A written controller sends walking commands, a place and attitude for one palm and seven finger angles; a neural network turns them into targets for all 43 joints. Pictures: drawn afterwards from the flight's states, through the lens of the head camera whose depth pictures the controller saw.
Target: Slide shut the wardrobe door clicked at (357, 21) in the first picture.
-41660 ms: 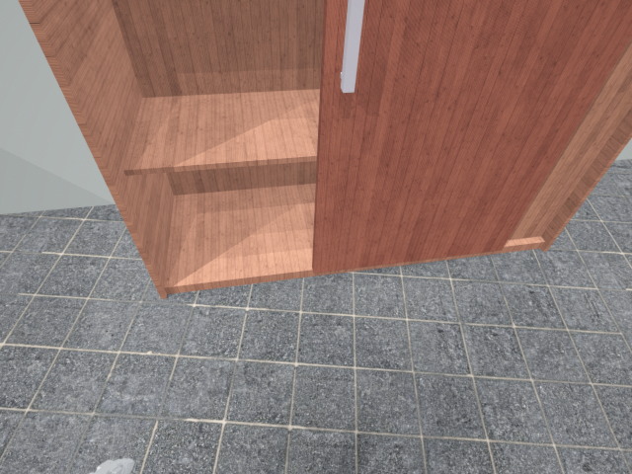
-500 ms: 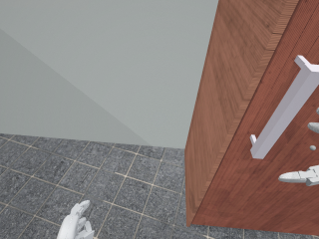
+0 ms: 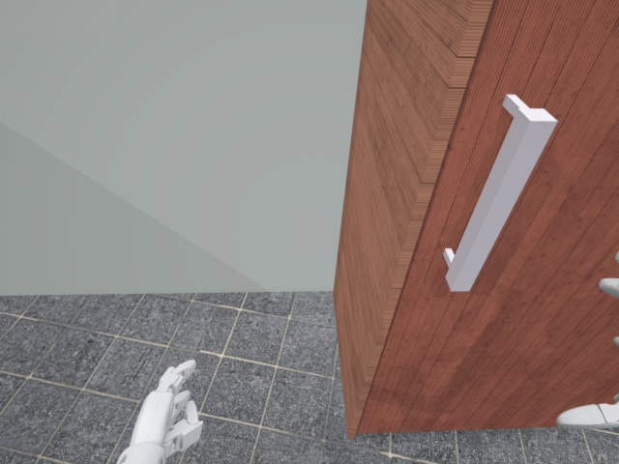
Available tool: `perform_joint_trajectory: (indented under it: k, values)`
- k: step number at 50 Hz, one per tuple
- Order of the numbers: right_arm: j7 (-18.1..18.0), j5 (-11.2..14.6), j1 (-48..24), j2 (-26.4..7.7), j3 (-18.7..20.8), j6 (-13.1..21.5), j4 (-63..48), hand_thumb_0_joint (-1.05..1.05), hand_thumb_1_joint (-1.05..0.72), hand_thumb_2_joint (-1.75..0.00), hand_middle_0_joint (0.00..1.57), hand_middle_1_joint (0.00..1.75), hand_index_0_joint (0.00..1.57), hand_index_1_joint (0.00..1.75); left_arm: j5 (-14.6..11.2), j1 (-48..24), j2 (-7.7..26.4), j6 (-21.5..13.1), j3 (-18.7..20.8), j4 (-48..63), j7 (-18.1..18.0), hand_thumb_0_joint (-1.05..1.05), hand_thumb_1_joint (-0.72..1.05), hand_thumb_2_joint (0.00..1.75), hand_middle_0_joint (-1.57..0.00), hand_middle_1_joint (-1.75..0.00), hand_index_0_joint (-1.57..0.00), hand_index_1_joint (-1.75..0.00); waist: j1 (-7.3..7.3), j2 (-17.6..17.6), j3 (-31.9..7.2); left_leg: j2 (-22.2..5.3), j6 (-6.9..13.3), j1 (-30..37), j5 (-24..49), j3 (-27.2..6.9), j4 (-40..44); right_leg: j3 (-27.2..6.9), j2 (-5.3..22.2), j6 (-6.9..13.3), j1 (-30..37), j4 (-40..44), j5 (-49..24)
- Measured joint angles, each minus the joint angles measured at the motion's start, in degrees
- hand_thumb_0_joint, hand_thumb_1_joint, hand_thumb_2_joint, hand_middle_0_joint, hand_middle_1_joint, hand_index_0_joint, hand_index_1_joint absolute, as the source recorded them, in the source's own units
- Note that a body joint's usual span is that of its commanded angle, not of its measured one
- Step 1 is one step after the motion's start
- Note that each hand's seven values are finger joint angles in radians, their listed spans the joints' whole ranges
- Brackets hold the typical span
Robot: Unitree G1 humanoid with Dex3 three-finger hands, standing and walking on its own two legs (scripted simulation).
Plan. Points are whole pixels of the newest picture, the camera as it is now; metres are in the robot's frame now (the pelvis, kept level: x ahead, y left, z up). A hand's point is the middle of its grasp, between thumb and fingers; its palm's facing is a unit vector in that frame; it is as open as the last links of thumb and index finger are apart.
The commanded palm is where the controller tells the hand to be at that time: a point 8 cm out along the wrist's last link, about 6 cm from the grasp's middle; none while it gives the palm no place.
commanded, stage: draw the hand back to the body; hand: right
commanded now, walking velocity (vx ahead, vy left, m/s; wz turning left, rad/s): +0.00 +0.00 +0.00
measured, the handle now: (482, 203) +0.36 -0.23 +0.19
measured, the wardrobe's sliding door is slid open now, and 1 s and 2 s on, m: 0.00 0.00 0.00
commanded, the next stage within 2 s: step back with the hand held close in 1.64 s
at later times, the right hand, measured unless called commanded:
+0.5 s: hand out of the picture +0.17 -0.28 +0.19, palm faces +0.12 +0.99 -0.08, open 14.7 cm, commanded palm +0.11 -0.32 +0.20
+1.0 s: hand (595, 331) +0.19 -0.28 +0.17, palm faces +0.44 +0.83 -0.35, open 11.4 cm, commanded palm +0.13 -0.31 +0.19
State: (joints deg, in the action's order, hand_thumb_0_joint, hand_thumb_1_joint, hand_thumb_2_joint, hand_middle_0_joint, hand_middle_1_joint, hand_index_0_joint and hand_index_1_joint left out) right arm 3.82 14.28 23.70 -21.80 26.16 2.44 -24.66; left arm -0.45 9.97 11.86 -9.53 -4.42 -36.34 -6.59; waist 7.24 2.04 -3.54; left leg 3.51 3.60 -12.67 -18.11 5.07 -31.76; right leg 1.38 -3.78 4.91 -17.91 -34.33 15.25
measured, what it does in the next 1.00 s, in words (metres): stands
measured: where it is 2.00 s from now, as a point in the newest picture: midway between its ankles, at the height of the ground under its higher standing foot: outside the picture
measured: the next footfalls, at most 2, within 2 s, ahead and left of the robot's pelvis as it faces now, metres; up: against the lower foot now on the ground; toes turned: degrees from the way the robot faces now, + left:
none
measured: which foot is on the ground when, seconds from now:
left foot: down 0.00-1.00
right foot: down 0.00-1.00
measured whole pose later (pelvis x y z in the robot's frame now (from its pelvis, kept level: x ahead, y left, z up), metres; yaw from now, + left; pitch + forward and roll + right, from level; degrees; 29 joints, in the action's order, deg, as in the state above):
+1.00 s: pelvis +0.00 -0.02 +0.01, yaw +1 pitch -6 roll +1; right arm -6.9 4.9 25.7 -20.3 18.3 3.3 -24.6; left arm 0.2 13.4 12.2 -8.9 -3.8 -39.4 -4.1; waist 4.6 2.9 1.3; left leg 2.4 1.9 -4.7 -14.5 2.9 -24.6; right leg 2.9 -5.1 5.8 -8.7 -25.5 11.6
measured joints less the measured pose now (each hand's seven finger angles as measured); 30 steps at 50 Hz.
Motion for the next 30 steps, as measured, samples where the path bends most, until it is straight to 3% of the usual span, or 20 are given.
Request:
perform_joint_trajectory:
  k: [5,12,18,21,25,29,30]
  values:
    - [1.17,1.88,-0.17,0.48,0.7,0.93,0.19,-0.01,0.55,-0.2,0.26,1.15,0.26,1.15,-0.51,0.41,0.38,-0.84,-0.08,-1.15,-0.44,0.01,0.9,0.9,-0.2,-0.3,-0.21,-0.3,0.43,0.17,0.28,-0.13,-0.08,-0.32,-0.09,0.79,-0.52,-0.69,-0.16,0.0,-0.73,-0.94,0.02]
    - [11.18,6.56,-5.19,-1.91,-1.02,-12.05,3.52,-0.01,0.56,-0.2,0.25,1.15,0.26,1.15,-3.27,0.78,1.55,-2.88,-1.45,-2.47,-3.07,0.01,0.9,0.9,-0.2,-0.3,-0.21,-0.3,-0.2,1.49,0.75,0.22,-0.3,3.04,1.31,1.28,2.22,-1.34,0.01,0.34,1.79,0.11,-0.61]
    - [18.2,11.05,-6.37,-5.82,0.16,-18.37,3.85,-0.01,0.55,-0.2,0.26,1.15,0.26,1.15,-4.16,0.19,1.87,-4.66,-2.33,-0.83,-1.83,0.01,0.9,0.9,-0.2,-0.3,-0.21,-0.3,-1.92,1.41,-0.17,0.52,-0.47,4.61,2.1,0.01,3.47,-0.22,0.41,0.29,3.76,1.48,-0.97]
    - [18.21,12.47,-6.33,-6.57,2.76,-20.04,4.28,-0.01,0.55,-0.2,0.26,1.15,0.26,1.15,-4.35,-0.2,2.06,-4.45,-2.24,0.47,-0.66,0.01,0.9,0.9,-0.2,-0.3,-0.21,-0.3,-2.42,1.19,-0.41,0.63,-0.43,4.66,2.27,-0.51,3.4,0.29,0.58,0.19,4.08,1.67,-1.03]
    - [16.5,12.41,-5.55,-4.18,4.03,-21.37,3.74,-0.01,0.55,-0.2,0.26,1.15,0.26,1.15,-4.5,-0.14,2.98,-4.14,-1.65,1.83,0.52,0.01,0.9,0.9,-0.2,-0.3,-0.21,-0.3,-2.28,1.45,-0.5,0.4,-0.66,4.28,2.26,-0.64,2.87,0.48,0.39,0.31,3.89,1.6,-1.22]
    - [15.3,10.39,-4.09,-1.27,1.14,-22.03,1.13,-0.01,0.52,-0.22,0.25,1.13,0.25,1.13,-4.4,0.54,3.53,-4.01,-1.18,2.07,0.8,0.01,0.9,0.9,-0.2,-0.3,-0.2,-0.3,-1.61,1.36,-0.53,-0.02,-0.93,4.0,2.16,-0.22,2.41,0.15,-0.04,0.65,3.61,1.46,-1.49]
    - [12.85,7.41,-3.62,-1.14,-0.61,-20.75,-0.14,-0.01,0.5,-0.23,0.25,1.12,0.25,1.12,-3.62,0.61,3.42,-4.08,-0.9,1.96,0.97,0.01,0.9,0.9,-0.2,-0.3,-0.2,-0.3,-1.41,1.28,-0.27,-0.01,-0.92,4.07,2.2,-0.1,2.42,0.04,-0.04,0.63,3.58,1.34,-1.51]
